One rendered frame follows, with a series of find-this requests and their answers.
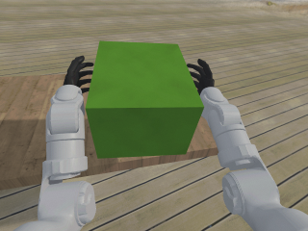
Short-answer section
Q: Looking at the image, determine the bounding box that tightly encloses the robot right forearm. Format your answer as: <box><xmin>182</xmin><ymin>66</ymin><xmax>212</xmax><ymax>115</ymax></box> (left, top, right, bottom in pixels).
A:
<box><xmin>199</xmin><ymin>87</ymin><xmax>280</xmax><ymax>202</ymax></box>

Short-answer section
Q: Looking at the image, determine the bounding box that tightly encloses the robot left forearm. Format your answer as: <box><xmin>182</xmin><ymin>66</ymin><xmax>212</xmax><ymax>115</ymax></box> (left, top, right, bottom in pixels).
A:
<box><xmin>38</xmin><ymin>85</ymin><xmax>88</xmax><ymax>220</ymax></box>

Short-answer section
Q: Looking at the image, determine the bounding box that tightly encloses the right robot upper arm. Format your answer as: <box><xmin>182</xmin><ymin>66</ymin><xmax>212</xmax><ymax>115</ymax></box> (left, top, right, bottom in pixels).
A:
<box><xmin>221</xmin><ymin>167</ymin><xmax>308</xmax><ymax>231</ymax></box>

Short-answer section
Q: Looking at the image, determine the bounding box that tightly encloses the left robot upper arm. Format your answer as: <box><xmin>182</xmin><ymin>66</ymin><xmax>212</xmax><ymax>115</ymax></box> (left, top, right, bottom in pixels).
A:
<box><xmin>13</xmin><ymin>181</ymin><xmax>96</xmax><ymax>231</ymax></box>

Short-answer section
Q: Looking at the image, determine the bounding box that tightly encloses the table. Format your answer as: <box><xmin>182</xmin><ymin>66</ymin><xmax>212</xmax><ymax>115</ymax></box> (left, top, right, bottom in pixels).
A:
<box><xmin>0</xmin><ymin>74</ymin><xmax>218</xmax><ymax>191</ymax></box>

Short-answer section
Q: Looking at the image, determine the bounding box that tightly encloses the carton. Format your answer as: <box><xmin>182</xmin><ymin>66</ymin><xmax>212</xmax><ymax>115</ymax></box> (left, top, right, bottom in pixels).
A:
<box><xmin>85</xmin><ymin>40</ymin><xmax>204</xmax><ymax>159</ymax></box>

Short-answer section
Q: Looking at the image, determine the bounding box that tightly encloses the left robot hand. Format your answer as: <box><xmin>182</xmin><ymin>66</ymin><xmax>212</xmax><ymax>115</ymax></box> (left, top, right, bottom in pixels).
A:
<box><xmin>63</xmin><ymin>56</ymin><xmax>94</xmax><ymax>93</ymax></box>

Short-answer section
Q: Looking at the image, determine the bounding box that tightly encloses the right robot hand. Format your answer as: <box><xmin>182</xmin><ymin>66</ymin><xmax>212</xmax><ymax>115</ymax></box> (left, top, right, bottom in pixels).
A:
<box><xmin>187</xmin><ymin>59</ymin><xmax>215</xmax><ymax>95</ymax></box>

